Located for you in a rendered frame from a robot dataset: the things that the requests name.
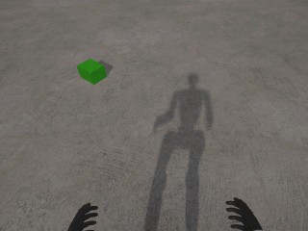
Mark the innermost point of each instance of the right robot hand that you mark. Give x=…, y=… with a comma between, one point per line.
x=249, y=221

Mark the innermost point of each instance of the left robot hand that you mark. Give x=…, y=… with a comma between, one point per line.
x=78, y=223

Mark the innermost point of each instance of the carton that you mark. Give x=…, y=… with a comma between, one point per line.
x=92, y=71

